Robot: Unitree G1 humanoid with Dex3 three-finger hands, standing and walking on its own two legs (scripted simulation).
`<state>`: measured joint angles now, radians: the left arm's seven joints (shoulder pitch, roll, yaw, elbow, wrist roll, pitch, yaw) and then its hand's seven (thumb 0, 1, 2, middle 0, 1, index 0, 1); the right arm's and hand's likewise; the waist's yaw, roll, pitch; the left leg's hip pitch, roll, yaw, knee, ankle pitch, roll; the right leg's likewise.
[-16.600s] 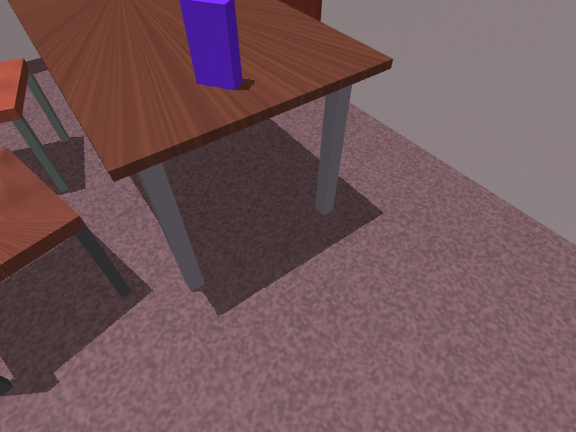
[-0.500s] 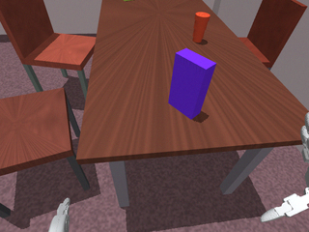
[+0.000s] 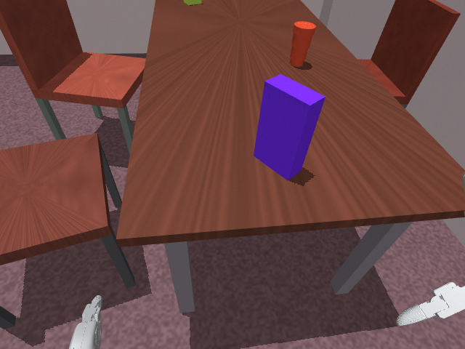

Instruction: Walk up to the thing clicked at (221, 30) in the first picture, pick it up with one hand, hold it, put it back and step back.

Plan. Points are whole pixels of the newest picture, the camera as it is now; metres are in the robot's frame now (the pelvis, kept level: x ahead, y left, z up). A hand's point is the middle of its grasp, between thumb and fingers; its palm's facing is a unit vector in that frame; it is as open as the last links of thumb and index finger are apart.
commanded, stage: go down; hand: right
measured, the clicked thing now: (284, 130) +0.56 -0.14 +0.08
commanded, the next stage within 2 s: none
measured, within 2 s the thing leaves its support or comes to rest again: neither
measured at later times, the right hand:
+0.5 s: hand (428, 208) +0.25 -0.26 +0.18, palm faces +0.30 +0.90 -0.31, open 17.5 cm
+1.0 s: hand (428, 179) +0.31 -0.30 +0.17, palm faces +0.20 +0.97 -0.15, open 17.4 cm
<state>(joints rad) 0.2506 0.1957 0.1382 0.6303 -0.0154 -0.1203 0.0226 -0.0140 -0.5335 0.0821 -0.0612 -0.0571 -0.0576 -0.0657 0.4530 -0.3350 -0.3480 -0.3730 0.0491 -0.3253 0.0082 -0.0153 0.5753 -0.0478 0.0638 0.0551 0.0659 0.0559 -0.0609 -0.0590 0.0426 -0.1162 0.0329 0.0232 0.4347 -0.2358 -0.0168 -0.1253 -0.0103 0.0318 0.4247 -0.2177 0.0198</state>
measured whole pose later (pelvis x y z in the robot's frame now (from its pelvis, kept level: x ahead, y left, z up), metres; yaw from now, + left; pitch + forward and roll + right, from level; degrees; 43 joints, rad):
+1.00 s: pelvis +0.01 +0.00 +0.00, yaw +1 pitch -1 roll +0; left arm 0.23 0.25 0.05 0.69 -0.01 -0.17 0.17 -0.01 -0.52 0.04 -0.05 -0.05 -0.06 -0.05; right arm -0.16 -0.49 -0.51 0.27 0.24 -0.02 0.36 -0.02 0.53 -0.01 0.07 0.04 0.07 0.04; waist -0.03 -0.03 -0.04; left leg -0.21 0.02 0.01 0.47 -0.25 -0.02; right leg -0.22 -0.02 0.02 0.48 -0.25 0.02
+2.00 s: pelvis +0.01 +0.00 -0.01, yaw +1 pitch +6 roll +1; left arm 0.26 0.25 -0.06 0.61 -0.02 -0.20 0.20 -0.01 -0.53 0.05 -0.06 -0.04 -0.05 -0.05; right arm -0.63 -0.75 -0.55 0.88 0.22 0.05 0.52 -0.01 0.41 -0.02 0.09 0.03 0.08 0.03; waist 0.03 -0.01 -0.09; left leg -0.37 0.01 0.02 0.54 -0.28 -0.01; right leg -0.39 -0.03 0.03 0.58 -0.29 0.02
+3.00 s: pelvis +0.02 -0.01 -0.02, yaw +1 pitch +9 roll +2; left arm 0.27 0.25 -0.08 0.56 -0.02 -0.18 0.17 -0.01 -0.53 0.06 -0.06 -0.05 -0.05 -0.06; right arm -0.78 -0.84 -0.54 1.04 0.17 0.02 0.51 -0.01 0.40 -0.03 0.08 0.03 0.07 0.03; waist 0.07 -0.01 -0.10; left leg -0.45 0.00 0.01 0.59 -0.30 -0.02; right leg -0.49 -0.04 0.03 0.65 -0.33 0.02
